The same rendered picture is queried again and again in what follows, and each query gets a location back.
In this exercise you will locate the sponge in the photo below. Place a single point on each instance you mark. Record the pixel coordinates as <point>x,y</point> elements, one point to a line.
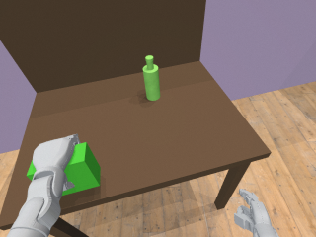
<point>83,170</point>

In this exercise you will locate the left robot hand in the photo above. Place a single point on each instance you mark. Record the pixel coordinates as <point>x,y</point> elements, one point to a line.
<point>56,153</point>

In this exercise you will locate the left robot forearm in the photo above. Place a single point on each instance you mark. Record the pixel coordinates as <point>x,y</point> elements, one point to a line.
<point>41,209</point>

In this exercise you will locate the right robot forearm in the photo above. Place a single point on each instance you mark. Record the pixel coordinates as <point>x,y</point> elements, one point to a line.
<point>264,230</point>

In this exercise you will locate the table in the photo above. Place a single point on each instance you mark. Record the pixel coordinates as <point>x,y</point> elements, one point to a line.
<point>85,60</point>

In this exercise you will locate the right robot hand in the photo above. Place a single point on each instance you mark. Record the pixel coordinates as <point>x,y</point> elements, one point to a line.
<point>246,218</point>

